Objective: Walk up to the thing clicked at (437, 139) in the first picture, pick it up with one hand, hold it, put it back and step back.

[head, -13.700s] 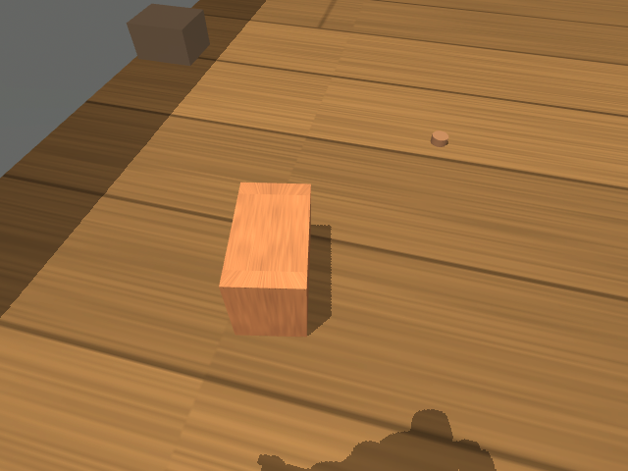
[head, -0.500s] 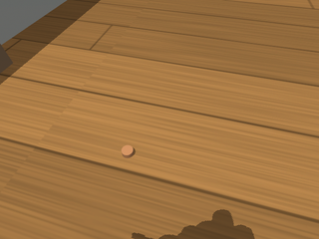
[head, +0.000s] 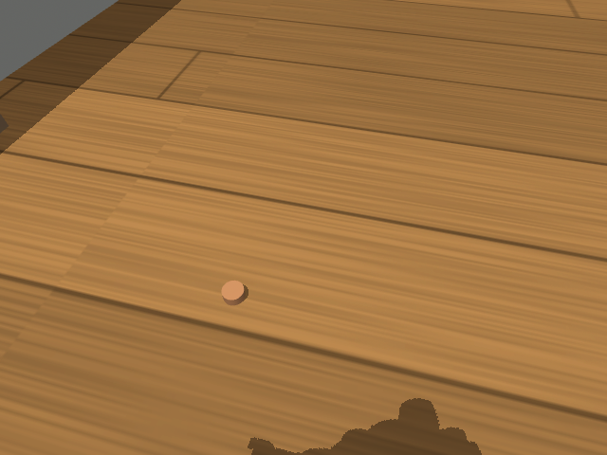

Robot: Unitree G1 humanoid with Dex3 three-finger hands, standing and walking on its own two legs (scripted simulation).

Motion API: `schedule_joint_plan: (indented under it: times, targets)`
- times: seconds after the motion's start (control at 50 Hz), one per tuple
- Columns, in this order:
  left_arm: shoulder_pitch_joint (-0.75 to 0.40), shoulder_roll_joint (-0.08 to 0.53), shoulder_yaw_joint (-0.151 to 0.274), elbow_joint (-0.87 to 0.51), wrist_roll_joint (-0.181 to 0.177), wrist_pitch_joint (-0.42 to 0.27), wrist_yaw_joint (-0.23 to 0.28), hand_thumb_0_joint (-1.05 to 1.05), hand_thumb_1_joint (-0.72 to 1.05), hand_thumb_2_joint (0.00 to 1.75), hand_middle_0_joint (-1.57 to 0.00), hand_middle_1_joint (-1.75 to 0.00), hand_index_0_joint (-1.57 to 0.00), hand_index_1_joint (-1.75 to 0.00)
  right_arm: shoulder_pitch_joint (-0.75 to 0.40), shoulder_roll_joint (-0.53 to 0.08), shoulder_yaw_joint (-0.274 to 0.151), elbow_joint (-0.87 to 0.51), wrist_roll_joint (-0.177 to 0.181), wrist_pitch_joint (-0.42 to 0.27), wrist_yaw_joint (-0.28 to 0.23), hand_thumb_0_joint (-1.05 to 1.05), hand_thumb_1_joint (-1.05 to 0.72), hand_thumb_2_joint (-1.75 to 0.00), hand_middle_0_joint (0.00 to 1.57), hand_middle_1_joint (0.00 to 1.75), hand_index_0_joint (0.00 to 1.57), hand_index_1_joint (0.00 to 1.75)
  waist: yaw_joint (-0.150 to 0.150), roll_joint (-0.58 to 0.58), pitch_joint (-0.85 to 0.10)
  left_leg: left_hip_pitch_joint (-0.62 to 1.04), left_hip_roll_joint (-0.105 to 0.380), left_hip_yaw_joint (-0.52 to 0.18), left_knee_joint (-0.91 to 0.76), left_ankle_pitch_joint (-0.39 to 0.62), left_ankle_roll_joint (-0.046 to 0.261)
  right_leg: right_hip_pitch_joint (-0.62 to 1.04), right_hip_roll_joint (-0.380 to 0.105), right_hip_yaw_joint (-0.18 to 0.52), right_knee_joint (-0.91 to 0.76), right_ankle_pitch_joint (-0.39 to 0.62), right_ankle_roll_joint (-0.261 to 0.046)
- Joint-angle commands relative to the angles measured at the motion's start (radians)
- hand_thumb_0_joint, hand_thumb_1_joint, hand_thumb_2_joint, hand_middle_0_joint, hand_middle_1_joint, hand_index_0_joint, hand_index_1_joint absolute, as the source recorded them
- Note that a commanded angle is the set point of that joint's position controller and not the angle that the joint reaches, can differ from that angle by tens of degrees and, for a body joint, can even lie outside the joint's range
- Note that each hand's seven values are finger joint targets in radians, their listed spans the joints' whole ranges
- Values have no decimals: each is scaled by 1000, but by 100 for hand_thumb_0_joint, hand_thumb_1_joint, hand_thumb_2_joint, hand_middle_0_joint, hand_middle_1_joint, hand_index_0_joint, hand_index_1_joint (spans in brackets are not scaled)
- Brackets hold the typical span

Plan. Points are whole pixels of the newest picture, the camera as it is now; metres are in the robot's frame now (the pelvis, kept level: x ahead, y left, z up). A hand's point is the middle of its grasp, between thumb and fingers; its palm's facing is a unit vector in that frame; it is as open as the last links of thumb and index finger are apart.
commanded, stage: stand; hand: left
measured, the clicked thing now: (233, 292) +0.77 +0.25 -0.76
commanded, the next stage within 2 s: walk up in 0.10 s
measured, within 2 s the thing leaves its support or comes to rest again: neither
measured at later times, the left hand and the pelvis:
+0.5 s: hand out of the picture +0.09 +0.34 -0.18, palm faces -0.01 -0.94 -0.35, open 7.4 cm; pelvis +0.07 +0.06 -0.01, yaw +1 degrees
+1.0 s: hand (141, 326) +0.34 +0.28 -0.13, palm faces -0.04 -0.92 -0.39, open 7.3 cm; pelvis +0.25 +0.02 -0.01, yaw -2 degrees
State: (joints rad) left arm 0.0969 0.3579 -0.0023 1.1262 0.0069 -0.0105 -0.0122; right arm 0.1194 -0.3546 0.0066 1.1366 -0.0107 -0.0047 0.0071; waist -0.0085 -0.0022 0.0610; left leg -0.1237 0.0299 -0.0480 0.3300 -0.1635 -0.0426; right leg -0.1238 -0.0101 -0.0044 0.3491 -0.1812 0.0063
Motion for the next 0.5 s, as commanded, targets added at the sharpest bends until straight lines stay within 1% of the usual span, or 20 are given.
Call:
schedule_joint_plan:
  times: [0.0,0.06,0.08,0.1,0.12,0.14,0.16,0.18,0.2,0.24,0.26,0.3,0.32,0.34,0.36,0.38,0.4,0.42,0.44,0.48]
  targets:
    - [-29,220,41,-54,-1,-22,14,0,90,90,-20,-30,-20,-30,-32,-213,-41,-58,3,-24,-11,0,-90,-90,20,30,20,30,7,16,-81,-3,91,-61,-47,99,47,24,-118,91,-64,81,-29]
    - [-30,221,42,-54,-2,-22,13,0,90,90,-20,-30,-20,-30,-32,-211,-38,-57,4,-25,-12,0,-90,-90,20,30,20,30,9,8,-76,-1,90,-61,-48,110,46,18,-114,89,-66,94,-25]
    - [38,277,99,-93,9,-29,-6,0,90,90,-20,-30,-20,-30,27,-272,-88,-105,-12,-32,10,0,-90,-90,20,30,20,30,17,6,-156,-29,32,-41,27,-365,106,79,-56,72,-22,-363,-66]
    - [84,289,110,-85,21,-29,-11,0,90,90,-20,-30,-20,-30,18,-277,-96,-114,-22,-30,19,0,-90,-90,20,30,20,30,40,13,-82,-168,31,-54,54,-535,113,63,-85,134,-25,-542,-91]
    - [98,300,120,-87,26,-28,-14,0,90,90,-20,-30,-20,-30,-20,-265,-93,-135,-27,-26,24,0,-90,-90,20,30,20,30,63,-19,7,-317,-7,-14,115,-542,90,69,-121,204,-76,-632,-109]
    - [117,320,134,-97,29,-30,-14,0,90,90,-20,-30,-20,-30,-49,-234,-92,-162,-29,-24,29,0,-90,-90,20,30,20,30,77,-130,37,-376,-35,60,298,-399,73,61,-232,329,-185,-683,-157]
    - [123,339,145,-114,31,-38,-10,0,90,90,-20,-30,-20,-30,-63,-227,-98,-181,-34,-25,32,0,-90,-90,20,30,20,30,84,-162,84,-457,5,47,430,-321,65,63,-333,421,-253,-649,-215]
    - [122,337,151,-127,34,-47,-7,0,90,90,-20,-30,-20,-30,-51,-231,-104,-184,-30,-31,32,0,-90,-90,20,30,20,30,87,-125,108,-509,48,5,435,-280,61,124,-354,421,-236,-484,-250]
    - [135,328,151,-135,32,-51,-8,0,90,90,-20,-30,-20,-30,-56,-230,-106,-195,-27,-40,34,0,-90,-90,20,30,20,30,91,-109,98,-513,61,-3,409,-267,67,162,-343,396,-214,-341,-259]
    - [121,309,148,-157,33,-52,-11,0,90,90,-20,-30,-20,-30,-37,-215,-109,-209,-25,-51,43,0,-90,-90,20,30,20,30,71,-116,23,-415,64,7,347,-286,66,167,-278,284,-179,-222,-225]
    - [96,303,146,-174,30,-49,-17,0,90,90,-20,-30,-20,-30,-5,-213,-115,-209,-29,-50,51,0,-90,-90,20,30,20,30,54,-126,-2,-320,50,25,331,-266,65,98,-239,233,-175,-278,-200]
    - [-6,314,140,-225,34,-43,-26,0,90,90,-20,-30,-20,-30,112,-212,-131,-195,-25,-49,54,0,-90,-90,20,30,20,30,-23,-184,1,-104,48,55,218,-168,71,-100,-205,158,-117,-305,-169]
    - [-32,297,133,-242,27,-37,-29,0,90,90,-20,-30,-20,-30,193,-215,-144,-169,-26,-51,51,0,-90,-90,20,30,20,30,-70,-146,-4,58,24,85,146,-50,62,-228,-165,100,-20,-337,-143]
    - [-33,253,122,-256,27,-31,-31,0,90,90,-20,-30,-20,-30,283,-237,-163,-140,-31,-54,40,0,-90,-90,20,30,20,30,-114,-53,-28,218,-8,97,127,-20,54,-350,-104,37,134,-342,-116]
    - [31,184,100,-263,25,-25,-32,0,90,90,-20,-30,-20,-30,366,-299,-185,-124,-39,-59,28,0,-90,-90,20,30,20,30,-141,175,-59,333,60,-37,32,-207,73,-488,-4,-23,413,-419,-97]
    - [78,133,83,-272,17,-25,-28,0,90,90,-20,-30,-20,-30,406,-377,-195,-142,-59,-67,18,0,-90,-90,20,30,20,30,-143,346,-46,265,286,-469,-132,-570,134,-628,115,49,700,-450,-66]
    - [110,229,108,-246,12,-16,-17,0,90,90,-20,-30,-20,-30,234,-404,-194,-207,-40,-69,16,0,-90,-90,20,30,20,30,-76,193,3,43,365,-594,-224,-751,200,-538,50,165,753,-362,-74]
    - [152,274,113,-237,5,-17,-17,0,90,90,-20,-30,-20,-30,158,-412,-191,-236,-22,-68,20,0,-90,-90,20,30,20,30,-36,186,57,-36,411,-591,-248,-787,275,-501,-11,170,758,-320,-78]
    - [164,290,108,-226,1,-25,-18,0,90,90,-20,-30,-20,-30,111,-367,-177,-254,-19,-69,21,0,-90,-90,20,30,20,30,-12,129,73,-32,358,-473,-208,-648,271,-498,-28,169,754,-270,-70]
    - [239,286,117,-187,1,-28,-26,0,90,90,-20,-30,-20,-30,103,-299,-151,-285,-16,-81,19,0,-90,-90,20,30,20,30,12,137,53,-12,265,-272,-162,-437,222,-454,-49,145,677,-184,-51]
